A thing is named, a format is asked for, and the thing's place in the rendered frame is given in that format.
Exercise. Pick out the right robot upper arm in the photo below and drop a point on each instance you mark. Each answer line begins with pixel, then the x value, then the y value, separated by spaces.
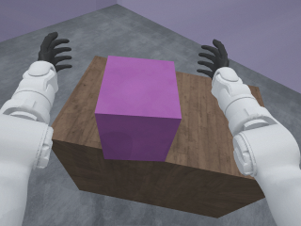
pixel 269 155

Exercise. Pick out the right robot hand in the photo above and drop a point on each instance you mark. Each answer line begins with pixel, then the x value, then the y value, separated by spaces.
pixel 220 58

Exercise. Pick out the robot left forearm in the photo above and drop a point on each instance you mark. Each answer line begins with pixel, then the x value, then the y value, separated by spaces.
pixel 33 99

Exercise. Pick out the left robot upper arm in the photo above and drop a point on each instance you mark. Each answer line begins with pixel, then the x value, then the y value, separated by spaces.
pixel 25 146

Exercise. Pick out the pedestal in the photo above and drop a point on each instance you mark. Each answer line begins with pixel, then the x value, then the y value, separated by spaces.
pixel 199 175

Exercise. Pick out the left robot hand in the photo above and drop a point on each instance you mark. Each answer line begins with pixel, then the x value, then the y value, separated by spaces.
pixel 48 51

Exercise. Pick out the robot right forearm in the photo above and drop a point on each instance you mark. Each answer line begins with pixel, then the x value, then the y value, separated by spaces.
pixel 239 106

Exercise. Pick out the carton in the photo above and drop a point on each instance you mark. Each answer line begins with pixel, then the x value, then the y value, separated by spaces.
pixel 138 111

